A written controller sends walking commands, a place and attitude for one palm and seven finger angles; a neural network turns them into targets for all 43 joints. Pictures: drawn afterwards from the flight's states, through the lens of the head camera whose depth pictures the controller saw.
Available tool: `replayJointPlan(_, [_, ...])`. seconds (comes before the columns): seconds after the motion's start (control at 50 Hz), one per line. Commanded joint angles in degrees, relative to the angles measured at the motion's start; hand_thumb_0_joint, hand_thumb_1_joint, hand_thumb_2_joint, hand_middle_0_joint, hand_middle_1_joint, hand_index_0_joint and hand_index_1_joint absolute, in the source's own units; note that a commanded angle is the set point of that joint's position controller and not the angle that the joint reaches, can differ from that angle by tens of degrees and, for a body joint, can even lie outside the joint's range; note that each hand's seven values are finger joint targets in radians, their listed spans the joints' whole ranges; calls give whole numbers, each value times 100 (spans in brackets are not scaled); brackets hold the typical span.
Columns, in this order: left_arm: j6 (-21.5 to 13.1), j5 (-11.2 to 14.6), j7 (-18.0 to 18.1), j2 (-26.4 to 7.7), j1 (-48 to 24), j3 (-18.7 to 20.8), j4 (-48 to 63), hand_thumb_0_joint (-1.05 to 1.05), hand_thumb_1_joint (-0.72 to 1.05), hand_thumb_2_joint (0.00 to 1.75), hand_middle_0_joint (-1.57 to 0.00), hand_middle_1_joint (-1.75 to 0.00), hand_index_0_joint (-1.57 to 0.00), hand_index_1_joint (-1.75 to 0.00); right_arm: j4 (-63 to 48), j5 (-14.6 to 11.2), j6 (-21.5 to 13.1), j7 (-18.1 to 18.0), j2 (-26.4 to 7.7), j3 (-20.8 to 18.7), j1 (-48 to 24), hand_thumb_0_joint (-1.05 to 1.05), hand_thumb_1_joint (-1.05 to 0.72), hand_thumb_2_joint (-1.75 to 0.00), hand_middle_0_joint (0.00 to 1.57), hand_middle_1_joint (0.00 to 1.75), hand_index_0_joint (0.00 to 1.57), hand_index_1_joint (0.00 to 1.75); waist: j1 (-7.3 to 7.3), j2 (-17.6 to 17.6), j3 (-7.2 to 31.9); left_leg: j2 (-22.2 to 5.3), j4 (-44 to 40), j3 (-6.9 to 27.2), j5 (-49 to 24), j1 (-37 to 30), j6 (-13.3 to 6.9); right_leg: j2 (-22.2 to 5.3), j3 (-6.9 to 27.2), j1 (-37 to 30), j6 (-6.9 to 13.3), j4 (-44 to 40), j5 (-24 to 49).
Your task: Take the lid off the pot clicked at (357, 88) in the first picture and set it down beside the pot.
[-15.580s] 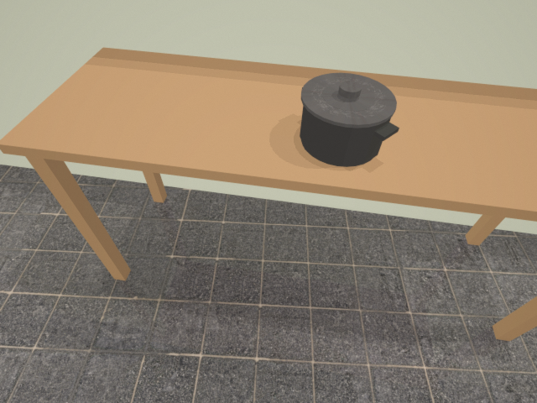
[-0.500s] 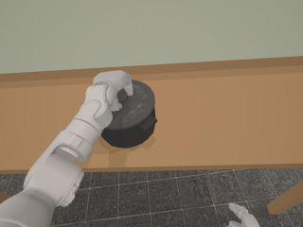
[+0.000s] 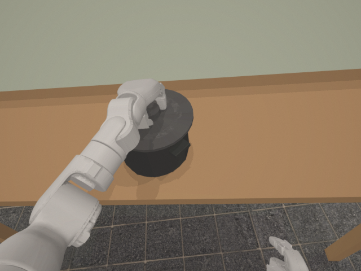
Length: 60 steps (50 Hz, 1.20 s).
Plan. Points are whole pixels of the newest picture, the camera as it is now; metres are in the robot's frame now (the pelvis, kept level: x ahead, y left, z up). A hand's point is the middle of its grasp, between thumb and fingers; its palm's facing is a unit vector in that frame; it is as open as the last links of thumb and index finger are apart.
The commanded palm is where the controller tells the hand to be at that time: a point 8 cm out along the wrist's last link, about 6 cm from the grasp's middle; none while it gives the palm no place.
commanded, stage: lift the lid straight up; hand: left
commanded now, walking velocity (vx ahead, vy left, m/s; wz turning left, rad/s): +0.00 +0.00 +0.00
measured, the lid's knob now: (150, 111) +0.46 +0.08 +0.12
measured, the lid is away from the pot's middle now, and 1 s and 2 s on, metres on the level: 0.02 0.02 0.03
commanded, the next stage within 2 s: move the lid sideways beside the pot in 1.54 s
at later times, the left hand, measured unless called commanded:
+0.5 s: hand (143, 97) +0.44 +0.09 +0.18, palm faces -0.21 -0.05 -0.98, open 7.8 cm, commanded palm +0.42 +0.10 +0.26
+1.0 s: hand (138, 78) +0.45 +0.09 +0.22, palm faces -0.14 -0.05 -0.99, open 7.8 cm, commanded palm +0.42 +0.10 +0.30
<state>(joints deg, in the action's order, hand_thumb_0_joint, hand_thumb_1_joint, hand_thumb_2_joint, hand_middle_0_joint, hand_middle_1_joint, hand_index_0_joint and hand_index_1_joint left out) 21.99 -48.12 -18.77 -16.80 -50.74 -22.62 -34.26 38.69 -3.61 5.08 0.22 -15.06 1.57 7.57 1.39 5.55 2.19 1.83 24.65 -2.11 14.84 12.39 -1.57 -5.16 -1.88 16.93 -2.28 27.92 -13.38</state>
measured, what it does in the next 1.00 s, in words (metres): stands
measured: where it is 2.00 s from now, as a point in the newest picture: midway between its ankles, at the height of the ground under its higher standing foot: outside the picture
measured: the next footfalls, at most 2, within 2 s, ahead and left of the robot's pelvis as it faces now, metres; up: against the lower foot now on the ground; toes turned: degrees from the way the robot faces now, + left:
none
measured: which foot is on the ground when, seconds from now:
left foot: down 0.00-1.00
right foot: down 0.00-1.00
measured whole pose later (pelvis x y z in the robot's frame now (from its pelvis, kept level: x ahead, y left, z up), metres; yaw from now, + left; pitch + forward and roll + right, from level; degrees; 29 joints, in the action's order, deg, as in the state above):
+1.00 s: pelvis +0.00 +0.00 +0.00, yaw +0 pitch +3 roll +1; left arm 21.2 -48.8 -23.1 -20.9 -62.1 -19.4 -36.6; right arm 38.0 -3.8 3.3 -1.0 -15.9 2.2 8.3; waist 1.7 5.4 2.2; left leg 1.8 23.0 -2.0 13.6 12.1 -1.3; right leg -5.0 -1.9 17.0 -2.0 26.9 -12.5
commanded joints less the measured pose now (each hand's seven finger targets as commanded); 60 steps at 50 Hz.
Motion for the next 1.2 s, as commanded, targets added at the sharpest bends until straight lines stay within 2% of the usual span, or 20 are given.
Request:
replayJointPlan(0.0, [-71,-206,276,-1469,-3514,975,1244,0,62,104,-85,-102,-84,-99,-886,-4,-288,-83,-585,-142,-638,0,-90,-90,20,30,20,30,0,-929,2251,48,-198,251,-1807,-577,-196,389,-134,-1107,439,-63,2014])
replayJointPlan(0.06, [0,-279,246,-1389,-3605,861,846,0,62,104,-85,-102,-84,-99,-817,-22,-266,-117,-584,-114,-592,0,-90,-90,20,30,20,30,47,-951,2071,35,-262,199,-1608,-504,-175,402,-150,-980,417,-93,1855])
replayJointPlan(0.12, [-69,-229,176,-1513,-3634,969,1119,0,62,104,-85,-102,-84,-99,-952,-5,-339,-122,-568,-124,-708,0,-90,-90,20,30,20,30,-4,-979,2423,71,-213,190,-1765,-569,-201,370,-83,-1264,401,-49,2120])
replayJointPlan(0.2, [-40,-181,43,-1201,-3454,753,962,0,62,104,-85,-102,-84,-99,-975,-36,-298,-95,-582,-134,-677,0,-90,-90,20,30,20,30,49,-1050,2092,65,-222,194,-1740,-475,-193,357,-127,-1083,411,-115,2070])
replayJointPlan(0.24, [-12,-223,19,-1313,-3701,789,918,0,62,104,-85,-102,-84,-99,-930,-41,-281,-120,-598,-123,-652,0,-90,-90,20,30,20,30,67,-983,1995,63,-257,162,-1560,-485,-189,374,-129,-993,396,-138,1914])
replayJointPlan(0.32, [-132,-226,-13,-1533,-4006,880,1502,0,62,104,-85,-102,-84,-99,-1018,-29,-407,-113,-570,-137,-693,0,-90,-90,20,30,20,30,24,-775,2535,80,-194,243,-1913,-742,-212,376,-88,-1256,416,-50,2175])
replayJointPlan(0.44, [-60,-225,-28,-1444,-3855,863,1036,0,62,104,-85,-102,-84,-99,-941,-61,-355,-96,-610,-113,-674,0,-90,-90,20,30,20,30,15,-988,1985,50,-294,222,-1589,-484,-180,376,-148,-1021,413,-146,1853])
replayJointPlan(0.52, [-112,-231,0,-1657,-4117,997,1375,0,62,104,-85,-102,-84,-99,-981,-39,-398,-80,-593,-116,-673,0,-90,-90,20,30,20,30,-23,-821,2433,63,-261,251,-1793,-659,-186,368,-99,-1242,420,-91,1998])
replayJointPlan(0.6, [-85,-175,-5,-1466,-4089,881,983,0,62,104,-85,-102,-84,-99,-930,-50,-378,-104,-619,-116,-641,0,-90,-90,20,30,20,30,38,-963,2074,47,-281,250,-1615,-521,-185,363,-136,-1010,429,-160,1838])
replayJointPlan(0.62, [-86,-233,7,-1716,-4096,1078,949,0,62,104,-85,-102,-84,-99,-922,-44,-381,-117,-613,-87,-609,0,-90,-90,20,30,20,30,-17,-996,2201,48,-334,225,-1589,-495,-181,367,-109,-1147,403,-157,1830])
replayJointPlan(0.72, [-121,-264,-40,-1695,-4269,1015,1046,0,62,104,-85,-102,-84,-99,-970,-37,-415,-123,-598,-85,-678,0,-90,-90,20,30,20,30,-13,-1006,2416,46,-302,215,-1761,-563,-189,348,-81,-1255,403,-117,2032])
replayJointPlan(0.78, [-32,-282,-91,-1591,-4314,926,612,0,62,104,-85,-102,-84,-99,-889,-67,-369,-145,-626,-69,-621,0,-90,-90,20,30,20,30,51,-1058,1967,32,-341,186,-1472,-435,-168,354,-118,-943,393,-209,1750])
replayJointPlan(0.86, [-141,-298,-86,-1837,-4737,1050,1101,0,62,104,-85,-102,-84,-99,-988,-41,-473,-174,-589,-72,-622,0,-90,-90,20,30,20,30,-4,-786,2535,63,-319,234,-1700,-660,-200,332,-58,-1227,412,-140,1924])
replayJointPlan(0.9, [-134,-203,-109,-1592,-4590,886,1020,0,62,104,-85,-102,-84,-99,-953,-47,-453,-138,-633,-110,-597,0,-90,-90,20,30,20,30,76,-871,2388,45,-256,258,-1870,-666,-193,330,-104,-1137,430,-147,2090])
replayJointPlan(0.94, [-92,-313,-118,-2011,-4592,1238,793,0,62,104,-85,-102,-84,-99,-920,-40,-450,-151,-648,-84,-578,0,-90,-90,20,30,20,30,-12,-1042,2290,33,-326,238,-1731,-513,-189,338,-84,-1203,411,-175,2004])
replayJointPlan(1.0, [-106,-175,-181,-1573,-4460,913,1013,0,62,104,-85,-102,-84,-99,-992,-61,-449,-109,-651,-117,-629,0,-90,-90,20,30,20,30,34,-932,2308,35,-259,244,-1958,-654,-191,322,-105,-1136,427,-168,2155])
replayJointPlan(1.04, [-80,-293,-194,-1783,-4589,1046,981,0,62,104,-85,-102,-84,-99,-987,-66,-428,-105,-633,-89,-650,0,-90,-90,20,30,20,30,-1,-986,2282,21,-313,227,-1838,-584,-178,334,-102,-1147,420,-181,2036])
replayJointPlan(1.06, [-56,-295,-211,-1601,-4660,882,912,0,62,104,-85,-102,-84,-99,-970,-77,-417,-104,-618,-70,-639,0,-90,-90,20,30,20,30,33,-930,2176,32,-330,209,-1802,-575,-172,338,-116,-1045,423,-190,1979])
replayJointPlan(1.12, [-115,-276,-191,-1834,-4918,1036,1440,0,62,104,-85,-102,-84,-99,-1043,-61,-444,-72,-602,-73,-654,0,-90,-90,20,30,20,30,-20,-750,2601,39,-310,259,-2063,-736,-166,332,-88,-1276,433,-140,2137])
replayJointPlan(1.18, [-46,-308,-210,-1788,-4885,1023,1285,0,62,104,-85,-102,-84,-99,-1007,-64,-444,-66,-612,-77,-627,0,-90,-90,20,30,20,30,-24,-869,2487,7,-274,279,-2254,-732,-169,337,-114,-1207,450,-130,2273])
